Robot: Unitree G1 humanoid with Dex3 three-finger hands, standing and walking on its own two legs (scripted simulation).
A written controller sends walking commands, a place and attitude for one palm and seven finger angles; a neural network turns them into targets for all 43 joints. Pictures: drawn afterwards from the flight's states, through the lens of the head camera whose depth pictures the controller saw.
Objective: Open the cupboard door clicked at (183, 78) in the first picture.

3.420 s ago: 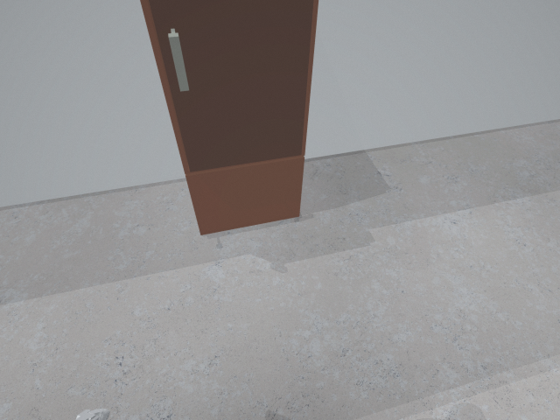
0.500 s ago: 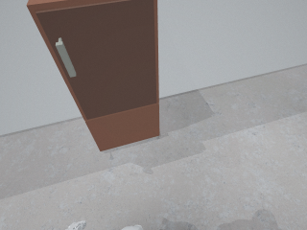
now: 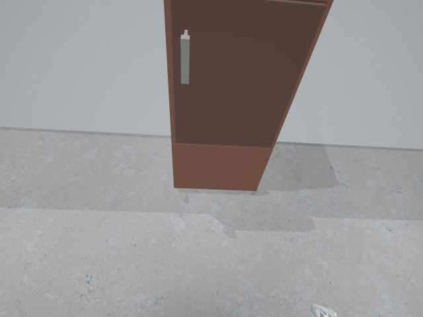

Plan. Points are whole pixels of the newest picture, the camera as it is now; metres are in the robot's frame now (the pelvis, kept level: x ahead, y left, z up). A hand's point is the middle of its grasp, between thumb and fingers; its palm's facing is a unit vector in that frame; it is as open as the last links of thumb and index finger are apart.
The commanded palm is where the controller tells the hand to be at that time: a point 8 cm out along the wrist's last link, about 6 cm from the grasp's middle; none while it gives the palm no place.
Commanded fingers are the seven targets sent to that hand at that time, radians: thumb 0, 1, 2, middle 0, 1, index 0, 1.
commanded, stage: take the last steps up to it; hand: left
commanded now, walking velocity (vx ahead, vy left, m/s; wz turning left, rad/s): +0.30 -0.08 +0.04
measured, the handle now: (185, 57) +0.81 +0.17 +0.06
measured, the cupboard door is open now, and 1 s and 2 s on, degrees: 0 0 0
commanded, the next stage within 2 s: come to a stop and stand still in 0.74 s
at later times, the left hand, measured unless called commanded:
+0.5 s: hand out of the picture +0.04 +0.12 -0.17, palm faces +0.10 -0.98 -0.14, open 7.4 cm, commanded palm none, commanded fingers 0.00 0.90 0.90 -0.20 -0.30 -0.20 -0.30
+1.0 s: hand (139, 245) +0.29 +0.20 -0.17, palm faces +0.06 -0.98 -0.19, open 7.4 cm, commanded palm none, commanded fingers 0.00 0.90 0.90 -0.20 -0.30 -0.20 -0.30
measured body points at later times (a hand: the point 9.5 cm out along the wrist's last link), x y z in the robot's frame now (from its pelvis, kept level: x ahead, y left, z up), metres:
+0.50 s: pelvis +0.09 -0.03 +0.00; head +0.10 -0.03 +0.45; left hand +0.04 +0.17 -0.15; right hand +0.09 -0.27 -0.15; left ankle +0.12 +0.10 -0.68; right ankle +0.04 -0.13 -0.74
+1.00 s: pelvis +0.24 +0.02 +0.00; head +0.25 +0.03 +0.45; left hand +0.29 +0.25 -0.16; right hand +0.26 -0.21 -0.15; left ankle +0.24 +0.11 -0.74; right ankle +0.30 -0.13 -0.71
